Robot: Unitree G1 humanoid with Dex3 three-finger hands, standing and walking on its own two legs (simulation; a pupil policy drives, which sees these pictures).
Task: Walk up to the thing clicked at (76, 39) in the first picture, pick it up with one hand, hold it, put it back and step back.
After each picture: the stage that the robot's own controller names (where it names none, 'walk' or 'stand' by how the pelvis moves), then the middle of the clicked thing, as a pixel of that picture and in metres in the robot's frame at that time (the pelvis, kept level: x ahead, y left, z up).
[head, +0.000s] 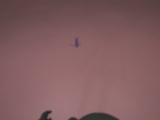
stand; (76, 42) +1.72 +0.38 -0.65
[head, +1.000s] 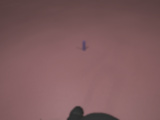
walk; (84, 45) +1.62 +0.30 -0.65
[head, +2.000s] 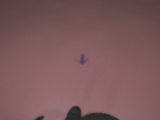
walk; (82, 59) +1.10 +0.22 -0.64
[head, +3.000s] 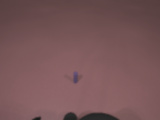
walk; (75, 77) +0.72 +0.17 -0.63
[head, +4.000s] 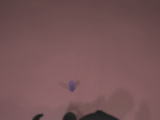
walk; (71, 86) +0.51 +0.19 -0.64
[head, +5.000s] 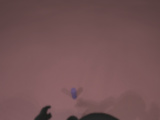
stand; (74, 93) +0.45 +0.20 -0.64
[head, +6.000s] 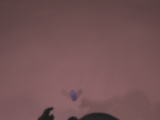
stand; (73, 96) +0.42 +0.22 -0.65
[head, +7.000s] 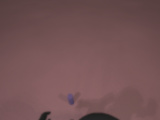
stand; (70, 99) +0.38 +0.23 -0.66
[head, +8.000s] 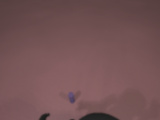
stand; (71, 98) +0.40 +0.23 -0.66
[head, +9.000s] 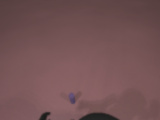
stand; (72, 98) +0.39 +0.22 -0.66
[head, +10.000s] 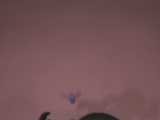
stand; (72, 98) +0.39 +0.22 -0.66
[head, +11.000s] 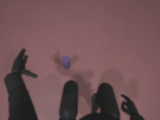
go down; (66, 63) +0.48 +0.20 -0.36
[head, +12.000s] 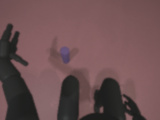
go down; (65, 56) +0.50 +0.21 -0.27
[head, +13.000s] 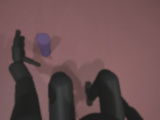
close in; (45, 47) +0.49 +0.25 -0.18
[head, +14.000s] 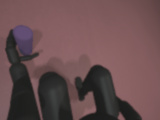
close; (25, 44) +0.49 +0.27 -0.17
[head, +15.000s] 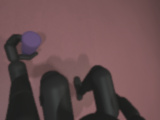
lift; (29, 46) +0.45 +0.26 -0.17
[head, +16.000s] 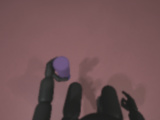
lift; (63, 71) +0.33 +0.19 +0.00
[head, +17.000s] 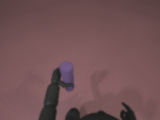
hold; (68, 78) +0.30 +0.16 +0.03
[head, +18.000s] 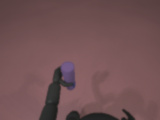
hold; (69, 78) +0.31 +0.15 +0.04
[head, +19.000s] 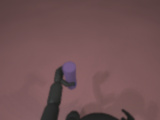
crouch; (70, 77) +0.31 +0.14 +0.04
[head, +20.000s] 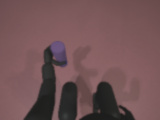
crouch; (61, 56) +0.44 +0.18 -0.04
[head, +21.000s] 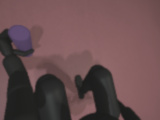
lower; (24, 44) +0.47 +0.25 -0.18
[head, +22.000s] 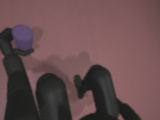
lower; (24, 44) +0.47 +0.26 -0.17
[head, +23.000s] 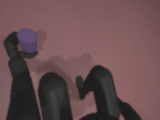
lower; (29, 47) +0.46 +0.26 -0.18
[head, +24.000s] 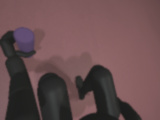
lower; (26, 46) +0.46 +0.26 -0.17
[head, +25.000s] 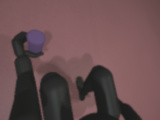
loosen; (35, 47) +0.46 +0.23 -0.16
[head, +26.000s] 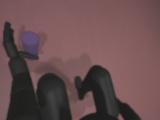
withdraw; (31, 48) +0.47 +0.24 -0.18
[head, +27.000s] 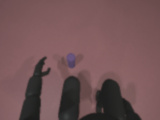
walk; (71, 61) +0.48 +0.17 -0.28
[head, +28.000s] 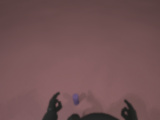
stand; (75, 99) +0.38 +0.15 -0.59
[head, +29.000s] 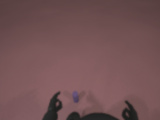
stand; (75, 97) +0.41 +0.16 -0.60
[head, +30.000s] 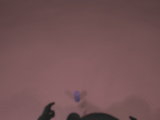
stand; (77, 97) +0.41 +0.16 -0.62
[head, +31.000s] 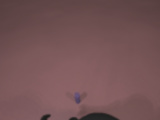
walk; (77, 98) +0.41 +0.16 -0.65
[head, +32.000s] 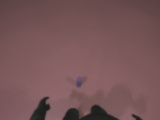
walk; (79, 82) +0.51 +0.10 -0.64
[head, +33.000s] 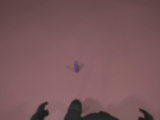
walk; (76, 67) +0.76 +0.23 -0.61
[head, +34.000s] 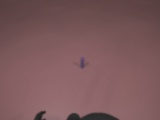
stand; (82, 63) +1.04 +0.17 -0.63
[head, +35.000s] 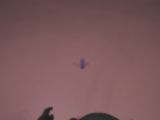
stand; (82, 63) +1.01 +0.16 -0.66
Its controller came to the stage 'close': yes
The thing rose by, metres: 0.69
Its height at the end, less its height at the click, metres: +0.00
